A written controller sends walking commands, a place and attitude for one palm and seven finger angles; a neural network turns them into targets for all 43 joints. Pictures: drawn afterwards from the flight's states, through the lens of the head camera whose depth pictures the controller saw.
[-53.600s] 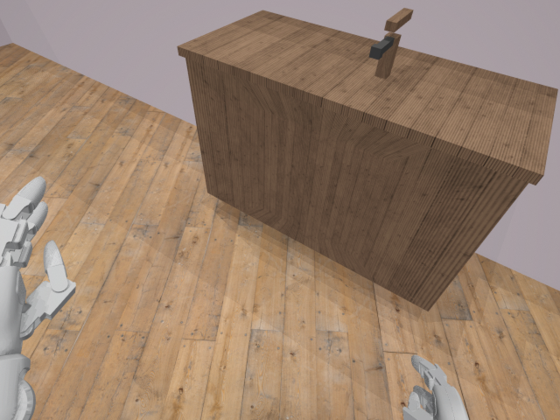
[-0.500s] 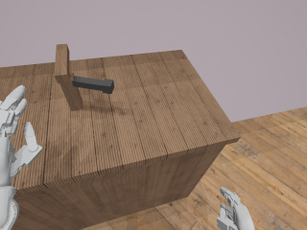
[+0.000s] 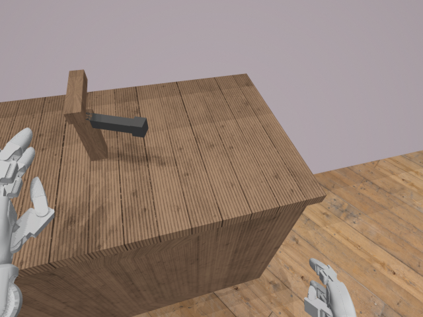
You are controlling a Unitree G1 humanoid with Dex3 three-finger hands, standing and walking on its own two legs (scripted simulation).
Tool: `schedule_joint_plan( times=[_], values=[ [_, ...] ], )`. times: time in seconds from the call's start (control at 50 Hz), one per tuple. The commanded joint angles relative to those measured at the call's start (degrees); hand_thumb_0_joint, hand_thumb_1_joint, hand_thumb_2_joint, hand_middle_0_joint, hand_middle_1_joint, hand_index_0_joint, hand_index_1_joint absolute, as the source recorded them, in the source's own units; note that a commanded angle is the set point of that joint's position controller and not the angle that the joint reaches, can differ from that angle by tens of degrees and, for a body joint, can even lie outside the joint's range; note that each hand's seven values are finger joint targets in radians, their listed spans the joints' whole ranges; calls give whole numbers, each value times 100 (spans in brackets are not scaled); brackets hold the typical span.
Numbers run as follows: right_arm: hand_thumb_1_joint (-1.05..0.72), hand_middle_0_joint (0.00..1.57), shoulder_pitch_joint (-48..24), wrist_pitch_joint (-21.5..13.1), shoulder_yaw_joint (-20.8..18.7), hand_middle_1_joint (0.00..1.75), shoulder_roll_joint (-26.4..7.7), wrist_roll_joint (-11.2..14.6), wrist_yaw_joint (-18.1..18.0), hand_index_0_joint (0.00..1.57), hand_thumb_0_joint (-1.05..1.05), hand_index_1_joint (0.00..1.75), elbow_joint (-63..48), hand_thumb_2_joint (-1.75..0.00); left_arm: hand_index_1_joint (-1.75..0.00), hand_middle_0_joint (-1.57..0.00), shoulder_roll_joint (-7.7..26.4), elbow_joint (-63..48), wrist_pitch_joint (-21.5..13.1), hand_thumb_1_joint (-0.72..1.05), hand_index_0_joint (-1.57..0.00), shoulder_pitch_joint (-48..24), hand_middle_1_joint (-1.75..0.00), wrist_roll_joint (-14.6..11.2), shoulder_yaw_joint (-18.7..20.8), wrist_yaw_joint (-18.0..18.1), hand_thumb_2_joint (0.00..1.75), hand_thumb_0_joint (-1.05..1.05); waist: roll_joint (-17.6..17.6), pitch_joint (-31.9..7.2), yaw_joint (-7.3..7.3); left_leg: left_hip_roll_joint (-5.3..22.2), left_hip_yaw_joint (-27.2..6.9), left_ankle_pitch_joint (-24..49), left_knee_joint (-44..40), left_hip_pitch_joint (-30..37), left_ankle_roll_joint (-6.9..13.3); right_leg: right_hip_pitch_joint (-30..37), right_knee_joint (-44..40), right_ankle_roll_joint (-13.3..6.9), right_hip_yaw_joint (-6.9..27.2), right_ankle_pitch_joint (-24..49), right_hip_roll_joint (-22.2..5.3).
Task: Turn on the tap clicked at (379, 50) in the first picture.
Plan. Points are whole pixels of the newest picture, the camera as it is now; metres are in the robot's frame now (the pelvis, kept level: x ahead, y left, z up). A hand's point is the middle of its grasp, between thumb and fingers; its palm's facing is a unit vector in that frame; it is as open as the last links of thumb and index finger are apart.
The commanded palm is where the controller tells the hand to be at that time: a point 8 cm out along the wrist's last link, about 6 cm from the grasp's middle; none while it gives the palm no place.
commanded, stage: come to a stop and stand still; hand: left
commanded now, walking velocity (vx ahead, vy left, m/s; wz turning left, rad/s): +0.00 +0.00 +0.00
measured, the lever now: (139, 127) +0.43 +0.19 +0.12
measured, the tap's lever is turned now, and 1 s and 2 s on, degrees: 66 66 66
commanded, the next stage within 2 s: look again from close up in 0.04 s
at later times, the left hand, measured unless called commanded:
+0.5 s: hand (47, 217) +0.20 +0.25 +0.16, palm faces +0.38 -0.85 -0.37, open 7.4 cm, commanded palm +0.15 +0.28 +0.17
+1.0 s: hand (81, 213) +0.21 +0.21 +0.16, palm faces +0.34 -0.85 -0.40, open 7.4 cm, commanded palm +0.16 +0.24 +0.17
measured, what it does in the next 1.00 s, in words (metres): stands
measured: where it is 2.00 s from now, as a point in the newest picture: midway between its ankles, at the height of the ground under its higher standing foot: outside the picture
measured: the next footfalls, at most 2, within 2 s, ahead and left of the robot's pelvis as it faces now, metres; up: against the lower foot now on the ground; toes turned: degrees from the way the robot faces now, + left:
none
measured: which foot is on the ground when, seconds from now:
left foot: down 0.00-1.00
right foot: down 0.00-1.00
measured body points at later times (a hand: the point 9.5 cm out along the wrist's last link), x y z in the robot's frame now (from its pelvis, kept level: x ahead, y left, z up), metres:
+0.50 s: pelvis -0.01 +0.00 +0.00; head +0.01 +0.01 +0.45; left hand +0.18 +0.29 +0.18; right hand +0.17 -0.23 -0.08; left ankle +0.01 +0.09 -0.74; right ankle -0.02 -0.13 -0.74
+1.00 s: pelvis -0.01 -0.04 +0.00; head +0.03 -0.02 +0.45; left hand +0.19 +0.25 +0.18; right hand +0.17 -0.26 -0.08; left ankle +0.01 +0.09 -0.74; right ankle -0.02 -0.13 -0.74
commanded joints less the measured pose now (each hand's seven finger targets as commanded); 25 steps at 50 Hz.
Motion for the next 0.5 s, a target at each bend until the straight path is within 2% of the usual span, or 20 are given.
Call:
schedule_joint_plan(
  times=[0.0,0.08,0.1,0.18,0.2,0.24,0.26,0.28,0.3,0.34,0.38,0.4,0.48],
  values=[
    [-90,20,-516,-279,-235,30,-709,0,-53,20,0,30,-897,-90,-30,-20,917,-1299,-384,90,-20,-389,-30,-49,558,132,90,0,354,-859,-61,528,-316,1139,-452,207,-43,248,-197,-185,238,1272,-389],
    [-90,20,-551,-287,-238,30,-694,30,-59,20,0,30,-901,-90,-30,-20,1035,-1286,-362,90,-20,-348,-30,-47,670,146,90,0,322,-751,-47,538,-360,806,-557,148,-47,171,-256,-188,273,1030,-375],
    [-90,20,-497,-269,-237,30,-726,2,-53,20,0,30,-899,-90,-30,-20,861,-1201,-361,90,-20,-366,-30,-57,519,123,90,0,306,-680,-71,522,-388,663,-621,52,-54,170,-269,-189,243,902,-338],
    [-90,20,-536,-270,-245,30,-708,30,-58,20,0,30,-908,-90,-30,-20,1024,-1242,-355,90,-20,-343,-30,-43,663,143,90,0,387,-699,-58,541,-402,557,-658,39,-44,188,-275,-189,255,844,-348],
    [-90,20,-502,-261,-238,30,-711,9,-59,20,0,30,-911,-90,-30,-20,873,-1139,-348,90,-20,-313,-30,-49,532,121,90,0,304,-651,-67,537,-404,475,-689,8,-37,160,-282,-180,228,786,-325],
    [-90,20,-493,-267,-251,30,-714,16,-58,20,0,30,-937,-90,-30,-20,912,-1188,-352,90,-20,-370,-30,-41,560,124,90,0,278,-650,-68,548,-414,348,-703,-18,-34,160,-312,-186,267,717,-339],
    [-90,20,-482,-266,-259,30,-714,18,-57,20,0,30,-936,-90,-30,-20,954,-1215,-355,90,-20,-363,-30,-42,609,131,90,0,232,-703,-60,557,-411,387,-687,-16,-31,215,-305,-188,277,752,-355],
    [-90,20,-544,-273,-247,30,-711,35,-60,20,0,30,-914,-90,-30,-20,1023,-1300,-357,90,-20,-343,-30,-43,651,136,90,0,363,-731,-62,543,-414,425,-692,21,-34,204,-291,-190,259,759,-349],
    [-90,20,-513,-268,-242,30,-710,8,-65,20,0,30,-910,-90,-30,-20,931,-1273,-364,90,-20,-328,-30,-42,570,130,90,0,331,-748,-67,542,-400,435,-695,8,-22,228,-279,-176,222,781,-332],
    [-90,20,-480,-295,-265,30,-727,17,-58,20,0,30,-926,-90,-30,-20,955,-1380,-370,90,-20,-354,-30,-44,586,131,90,0,319,-836,-64,561,-405,622,-645,89,-35,266,-233,-192,252,926,-350],
    [-90,20,-541,-301,-243,30,-698,34,-66,20,0,30,-898,-90,-30,-20,1082,-1418,-355,90,-20,-277,-30,-46,706,148,90,0,338,-878,-51,571,-410,765,-626,161,-30,268,-220,-171,227,1001,-348],
    [-90,20,-486,-284,-243,30,-724,9,-59,20,0,30,-890,-90,-30,-20,919,-1378,-354,90,-20,-292,-30,-56,560,132,90,0,316,-852,-67,556,-412,801,-646,112,-41,281,-206,-173,194,987,-320],
    [-90,20,-523,-299,-247,30,-699,36,-66,20,0,30,-879,-90,-30,-20,1048,-1346,-340,90,-20,-269,-30,-39,683,152,90,0,386,-786,-60,581,-413,595,-680,67,-43,246,-235,-174,224,876,-335]
  ],
)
